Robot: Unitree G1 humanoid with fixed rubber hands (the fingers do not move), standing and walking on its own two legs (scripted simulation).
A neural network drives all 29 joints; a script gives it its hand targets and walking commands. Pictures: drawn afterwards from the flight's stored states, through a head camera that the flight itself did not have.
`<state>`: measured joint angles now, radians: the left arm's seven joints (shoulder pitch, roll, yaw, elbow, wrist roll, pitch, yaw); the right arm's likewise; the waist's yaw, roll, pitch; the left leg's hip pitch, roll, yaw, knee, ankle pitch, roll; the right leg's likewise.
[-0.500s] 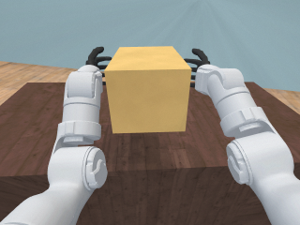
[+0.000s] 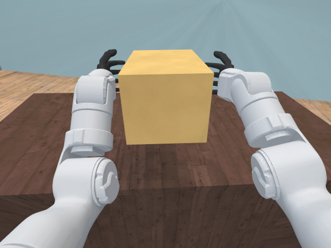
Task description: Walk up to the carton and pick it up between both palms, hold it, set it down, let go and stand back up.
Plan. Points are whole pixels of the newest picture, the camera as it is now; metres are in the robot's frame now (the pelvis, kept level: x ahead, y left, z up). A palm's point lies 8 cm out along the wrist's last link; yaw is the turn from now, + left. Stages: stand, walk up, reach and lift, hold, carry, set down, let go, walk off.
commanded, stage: hold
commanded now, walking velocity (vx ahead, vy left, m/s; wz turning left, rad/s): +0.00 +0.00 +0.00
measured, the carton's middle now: (164, 89) +0.44 +0.00 +0.27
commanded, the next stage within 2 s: none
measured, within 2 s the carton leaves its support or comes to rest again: neither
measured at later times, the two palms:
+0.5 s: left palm (104, 82) +0.38 +0.14 +0.31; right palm (223, 83) +0.37 -0.13 +0.31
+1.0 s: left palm (107, 84) +0.38 +0.13 +0.31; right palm (226, 86) +0.37 -0.14 +0.31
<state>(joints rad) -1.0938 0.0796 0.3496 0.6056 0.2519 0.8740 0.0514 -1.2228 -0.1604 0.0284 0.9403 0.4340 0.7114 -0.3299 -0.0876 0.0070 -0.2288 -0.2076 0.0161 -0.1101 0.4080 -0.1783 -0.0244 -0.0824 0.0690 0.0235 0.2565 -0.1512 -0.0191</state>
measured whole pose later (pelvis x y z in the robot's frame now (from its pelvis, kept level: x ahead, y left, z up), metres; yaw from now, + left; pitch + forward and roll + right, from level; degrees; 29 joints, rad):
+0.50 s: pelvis +0.00 +0.00 +0.00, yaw +0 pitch -1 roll -2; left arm -1.08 0.08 0.36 0.57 0.25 0.88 0.04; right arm -1.21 -0.15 0.03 0.89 0.44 0.72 -0.35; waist -0.09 0.01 -0.20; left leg -0.21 0.01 -0.11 0.41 -0.18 -0.02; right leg -0.09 0.07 0.03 0.26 -0.15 -0.02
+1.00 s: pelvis +0.00 +0.00 +0.00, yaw +0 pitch -2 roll -2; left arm -1.04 0.06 0.35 0.53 0.26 0.89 0.04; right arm -1.18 -0.17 0.06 0.87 0.47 0.73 -0.35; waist -0.10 0.02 -0.20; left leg -0.20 0.02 -0.11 0.41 -0.18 -0.02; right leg -0.07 0.07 0.03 0.25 -0.15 -0.02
